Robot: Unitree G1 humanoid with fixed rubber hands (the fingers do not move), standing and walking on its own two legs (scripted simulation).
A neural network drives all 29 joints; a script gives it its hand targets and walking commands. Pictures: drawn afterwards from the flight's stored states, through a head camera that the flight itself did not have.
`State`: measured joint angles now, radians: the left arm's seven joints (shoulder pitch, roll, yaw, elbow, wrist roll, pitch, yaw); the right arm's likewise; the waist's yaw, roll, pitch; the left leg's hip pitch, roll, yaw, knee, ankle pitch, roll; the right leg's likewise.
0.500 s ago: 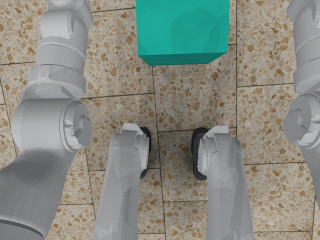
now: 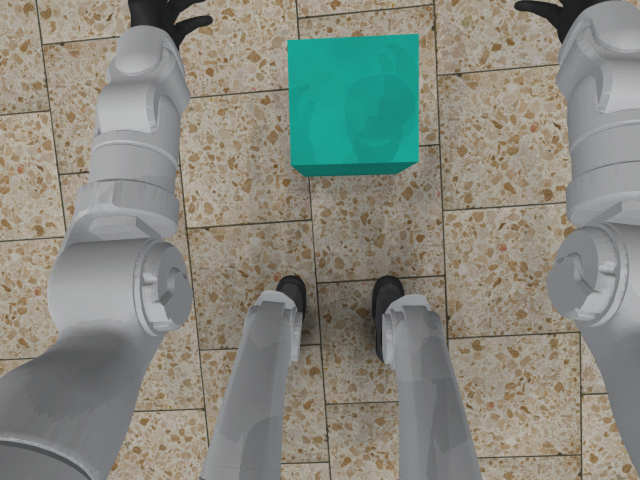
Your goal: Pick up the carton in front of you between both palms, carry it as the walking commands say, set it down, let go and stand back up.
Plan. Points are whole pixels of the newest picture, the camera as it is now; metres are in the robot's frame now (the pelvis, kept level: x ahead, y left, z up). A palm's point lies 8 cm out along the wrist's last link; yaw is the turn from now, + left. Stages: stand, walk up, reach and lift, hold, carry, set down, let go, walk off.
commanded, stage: let go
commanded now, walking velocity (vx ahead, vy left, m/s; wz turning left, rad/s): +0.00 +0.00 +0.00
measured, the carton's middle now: (351, 118) +0.55 -0.01 -0.49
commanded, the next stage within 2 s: stand in 1.42 s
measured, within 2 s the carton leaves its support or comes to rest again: neither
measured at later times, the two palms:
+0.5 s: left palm (61, 150) +0.42 +0.22 +0.00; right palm out of the picture +0.42 -0.23 +0.00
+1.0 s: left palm out of the picture +0.26 +0.24 +0.10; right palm out of the picture +0.26 -0.23 +0.09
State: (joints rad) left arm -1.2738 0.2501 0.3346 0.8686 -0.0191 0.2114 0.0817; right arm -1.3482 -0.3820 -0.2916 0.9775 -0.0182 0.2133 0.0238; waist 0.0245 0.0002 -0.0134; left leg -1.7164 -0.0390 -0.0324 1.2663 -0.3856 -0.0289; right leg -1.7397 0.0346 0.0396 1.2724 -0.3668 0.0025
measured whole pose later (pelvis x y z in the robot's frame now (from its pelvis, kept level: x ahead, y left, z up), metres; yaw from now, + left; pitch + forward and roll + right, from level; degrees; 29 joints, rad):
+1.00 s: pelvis +0.09 +0.01 +0.17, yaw -1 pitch +4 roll +0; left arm 0.21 0.21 0.05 0.45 0.00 0.03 -0.07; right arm 0.20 -0.21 -0.06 0.46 -0.01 0.03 0.06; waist 0.01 0.01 0.03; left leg -0.24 -0.02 -0.05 0.44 -0.26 0.00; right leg -0.26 0.02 0.04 0.43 -0.24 0.00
